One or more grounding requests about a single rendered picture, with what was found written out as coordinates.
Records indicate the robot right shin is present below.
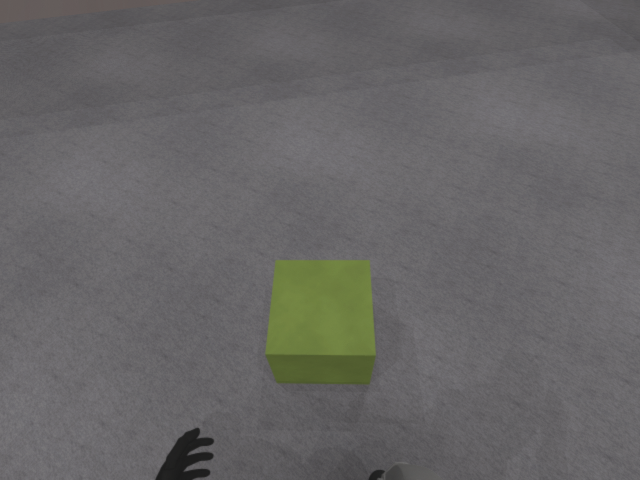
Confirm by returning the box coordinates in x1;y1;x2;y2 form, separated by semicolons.
383;462;408;474

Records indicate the carton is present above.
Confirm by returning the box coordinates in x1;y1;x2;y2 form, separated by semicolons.
265;260;376;384

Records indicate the left robot hand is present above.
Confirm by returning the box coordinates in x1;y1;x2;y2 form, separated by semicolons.
155;428;214;480

